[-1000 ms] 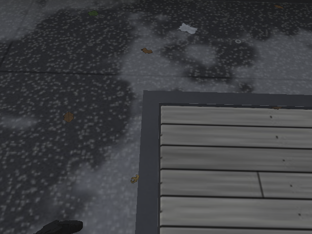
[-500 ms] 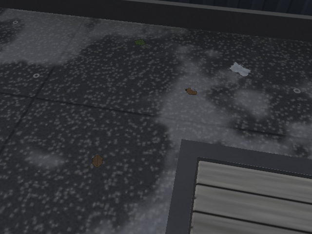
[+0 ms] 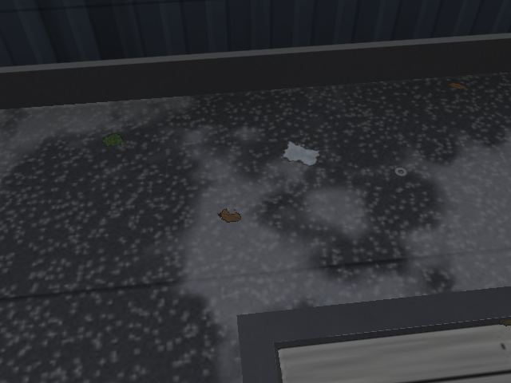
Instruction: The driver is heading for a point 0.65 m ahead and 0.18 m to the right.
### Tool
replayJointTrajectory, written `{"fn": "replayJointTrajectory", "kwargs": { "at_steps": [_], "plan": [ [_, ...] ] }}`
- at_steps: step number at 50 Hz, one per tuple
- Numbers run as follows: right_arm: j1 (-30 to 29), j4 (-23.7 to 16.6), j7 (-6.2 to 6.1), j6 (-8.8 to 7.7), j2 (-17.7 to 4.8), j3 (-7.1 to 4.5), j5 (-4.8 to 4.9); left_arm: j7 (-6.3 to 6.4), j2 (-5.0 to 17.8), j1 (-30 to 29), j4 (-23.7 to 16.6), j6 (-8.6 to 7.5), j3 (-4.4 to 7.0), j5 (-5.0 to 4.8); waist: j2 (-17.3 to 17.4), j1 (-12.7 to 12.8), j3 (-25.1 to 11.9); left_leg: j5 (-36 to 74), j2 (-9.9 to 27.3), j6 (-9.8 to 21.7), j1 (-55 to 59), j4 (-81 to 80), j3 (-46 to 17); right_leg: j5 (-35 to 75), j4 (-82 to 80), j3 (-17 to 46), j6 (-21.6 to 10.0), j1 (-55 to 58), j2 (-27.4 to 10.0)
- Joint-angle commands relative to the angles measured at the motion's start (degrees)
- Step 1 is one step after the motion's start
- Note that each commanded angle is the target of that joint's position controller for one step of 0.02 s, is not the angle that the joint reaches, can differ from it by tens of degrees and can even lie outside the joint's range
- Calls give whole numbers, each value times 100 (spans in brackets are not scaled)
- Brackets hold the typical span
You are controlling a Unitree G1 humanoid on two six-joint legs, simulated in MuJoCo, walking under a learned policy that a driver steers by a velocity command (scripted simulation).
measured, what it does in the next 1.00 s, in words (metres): walks ahead, turning right: right foot, then left foot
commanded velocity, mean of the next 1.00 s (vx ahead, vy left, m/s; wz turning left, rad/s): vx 0.17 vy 0.00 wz -0.40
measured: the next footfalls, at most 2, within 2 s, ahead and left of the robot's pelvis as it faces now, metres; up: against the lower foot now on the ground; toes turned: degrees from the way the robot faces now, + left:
right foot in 0.18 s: +0.27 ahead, -0.13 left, +0.00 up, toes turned -9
left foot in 0.68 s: +0.42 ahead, +0.04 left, +0.00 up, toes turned -25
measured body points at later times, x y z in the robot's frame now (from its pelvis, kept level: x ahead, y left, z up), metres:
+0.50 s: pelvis +0.22 -0.05 +0.00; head +0.27 -0.09 +0.45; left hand +0.41 +0.20 -0.10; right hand +0.33 -0.37 -0.11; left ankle +0.37 +0.10 -0.68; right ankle +0.23 -0.12 -0.74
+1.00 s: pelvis +0.30 -0.05 -0.01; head +0.33 -0.06 +0.44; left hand +0.53 +0.15 -0.12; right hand +0.32 -0.34 -0.13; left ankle +0.39 +0.06 -0.74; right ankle +0.23 -0.17 -0.75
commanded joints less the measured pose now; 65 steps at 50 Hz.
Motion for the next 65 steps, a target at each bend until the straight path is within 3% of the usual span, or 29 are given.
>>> {"fn": "replayJointTrajectory", "kwargs": {
  "at_steps": [1, 5, 7, 8, 9, 10, 11, 12, 14, 15, 17, 21, 26, 31, 33, 34, 35, 36, 37, 40, 42, 44, 48, 49, 50, 51, 53, 57, 65],
  "plan": [
    [100, -234, -70, 20, -915, -200, 59, -119, 119, -767, -613, -72, -39, 12, 337, -109, 507, 2281, 1805, 607, 26, -371, -321, 97, -490, -308, -80, -291, 16],
    [56, -271, -99, 196, -1103, -268, 131, -273, 239, -924, -931, -57, 8, -29, 532, 71, 370, 4195, 1978, 477, 594, 407, -23, -773, -765, -799, -353, 84, 355],
    [-179, -402, -167, 316, -1266, -310, 139, -289, 561, -158, -849, -46, 180, -13, 774, 566, -114, 6190, 1866, 301, 490, 1770, 77, -1205, -761, -1133, -557, 1198, 857],
    [-332, -479, -185, 347, -1280, -298, 173, -244, 873, 712, -649, -65, 345, -3, 699, 1025, -574, 5991, 1641, 91, 48, 2959, 137, -605, -1279, -1082, -738, 2436, 1072],
    [-304, -618, -178, 275, -1195, -255, 113, -101, 1336, 1352, -530, -36, 511, 52, 100, 1256, -1062, 3840, 1279, -285, -1282, 4678, 110, 806, -1514, -47, -1046, 4059, 486],
    [344, -874, -67, 116, -316, -2, -102, -34, 1919, 1038, -674, -48, 544, 187, -1305, 415, -1747, -2295, 10, -709, -3703, 6851, -478, 2827, -1455, 2947, -2230, 6005, -1223],
    [57, -860, 18, -68, -773, -46, 85, -53, 1634, 1302, -825, -50, 470, 194, -444, 856, -2781, -2548, 26, -620, -3820, 7409, -1806, 3040, -1853, 3609, -2537, 6225, -1496],
    [-461, -1048, 35, -124, -881, -89, 290, -57, 1352, 949, -879, -74, 392, 155, -251, 830, -2040, -2066, 298, -499, -4201, 7234, -1871, 3121, -1943, 2697, -2297, 5677, -1269],
    [-681, -990, -86, -66, -936, -147, 111, -15, 898, 239, -991, -71, 292, -31, 338, 448, -838, -1250, 699, -501, -4064, 6287, -1706, 2346, -2248, 1649, -1715, 3973, -662],
    [-616, -1008, -114, 35, -1005, -196, 73, 15, 803, 62, -1067, -44, 248, 24, 287, 258, -684, -1091, 773, -524, -3646, 6074, -1720, 2369, -2420, 1428, -1650, 3307, -508],
    [-460, -1082, -145, 189, -838, -192, 33, 37, 933, 33, -1112, -30, 279, 124, 150, 90, -676, -890, 708, -618, -3288, 5594, -1655, 2709, -2523, 1234, -1628, 2724, -369],
    [-742, -1276, -206, 309, -720, -145, -9, 163, 1143, 175, -1116, 71, 338, 55, -143, 148, -890, -183, 512, -794, -3385, 4498, -1654, 2699, -2378, 1081, -1408, 2685, -144],
    [-1385, -1515, -141, 370, -749, -116, 59, 312, 1117, 203, -1173, 298, 306, 28, -414, 380, -849, 432, 358, -840, -3357, 3375, -1807, 1064, -2246, 1464, -1055, 2815, -51],
    [-1455, -1587, -20, 257, -822, -117, 69, 320, 943, 265, -1177, 360, 184, 95, -610, 471, -755, 45, 257, -645, -2856, 2511, -1721, 1198, -1748, 1908, -1024, 3065, -194],
    [-1156, -1525, 29, 166, -791, -119, 46, 330, 838, 114, -1217, 357, 105, 59, -591, 187, -685, 1147, 289, -377, -2005, 1187, -1649, 869, -1462, 1942, -743, 2947, 48],
    [-1074, -1550, 12, 129, -1037, -157, -55, 331, 678, 298, -1239, 323, 46, 139, -239, 254, -806, 2556, 900, -136, -1272, 1051, -2139, 146, -1128, 1763, -459, 2619, 328],
    [-1147, -1652, -24, 166, -1408, -206, -166, 316, 539, 843, -1204, 264, 9, 250, 934, 643, -978, 4722, 1909, 492, -513, 1317, -3071, -2057, -325, 1095, -144, 1943, 1004],
    [-897, -1491, -27, 222, -1042, -126, -220, 318, 693, 825, -1235, 246, 35, 191, 1703, 513, -1093, 4896, 2589, 1425, -453, 1195, -3957, -3806, 309, 699, 197, 1432, 1201],
    [-779, -1485, 0, 228, -852, -68, -108, 318, 1051, 584, -1245, 262, 120, 164, 1415, 294, -1051, 4411, 2588, 1626, -441, 1085, -4133, -4121, 1097, 666, 387, 1204, 1036],
    [-1036, -1474, -1, 288, -981, -93, 41, 345, 960, 369, -1118, 463, 173, 90, 815, 322, -740, 3450, 1992, 1130, -783, 1084, -3230, -3556, 1850, 630, 644, 1023, 859],
    [-1340, -1460, 17, 386, -885, -64, 27, 317, 575, 463, -1032, 508, 60, 64, 993, 478, -626, 3048, 1480, 842, -1248, 978, -2540, -3240, 893, 220, 714, 1603, 778],
    [-1236, -1383, 19, 461, -833, -62, 21, 292, 360, 306, -1001, 479, -25, 65, 1268, 319, -712, 2933, 1303, 807, -1224, 996, -2314, -2882, -107, -44, 727, 2078, 742],
    [-1002, -1219, 25, 497, -849, -37, 107, 243, 508, 416, -814, 450, 26, 91, 1206, 367, -693, 1673, 1218, 604, -1392, 1108, -2334, -1164, -2242, -235, 416, 3092, 781],
    [-838, -1160, 45, 452, -793, -3, 81, 251, 706, 347, -865, 451, 50, 167, 973, 301, -695, 997, 1149, 304, -1740, 1106, -2314, -781, -2253, 93, 246, 3490, 503],
    [-764, -1183, 93, 391, -702, 38, -37, 285, 1044, 343, -918, 460, 108, 223, 301, 133, -696, 345, 839, 6, -2078, 1417, -1968, -167, -2081, 599, -23, 3656, -39],
    [-681, -1155, 107, 359, -444, 92, -63, 245, 922, 218, -785, 452, 83, 213, -518, -50, -638, -135, 448, -282, -1659, 1389, -1484, -1178, -2150, 674, -312, 2892, -128],
    [-1089, -1094, 69, 374, -655, 41, -62, 184, 521, 89, -775, 356, -21, 263, -288, 163, -184, 250, 435, -461, -1362, 1515, -1450, -2219, -2386, 598, -162, 2280, 136],
    [-889, -904, -35, 437, -684, 11, -1, 213, 589, 329, -568, 169, -36, 196, -221, 172, 20, 667, 490, -387, -1339, 1537, -1529, -1601, -2232, 435, 21, 2275, 286],
    [-768, -491, -88, 492, -660, -23, 38, 234, 498, 485, -250, 129, -79, 156, 80, 221, -22, 1065, 499, -457, -1195, 1542, -1528, -1049, -2120, 341, -3, 2486, 373]
  ]
}}
Velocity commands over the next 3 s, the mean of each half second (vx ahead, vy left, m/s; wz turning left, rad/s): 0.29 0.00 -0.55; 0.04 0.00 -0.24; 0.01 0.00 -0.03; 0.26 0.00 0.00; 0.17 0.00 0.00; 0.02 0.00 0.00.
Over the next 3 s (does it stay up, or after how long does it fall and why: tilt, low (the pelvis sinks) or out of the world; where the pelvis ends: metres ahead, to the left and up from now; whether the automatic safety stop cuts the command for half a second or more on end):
stays up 0.64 -0.18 0.00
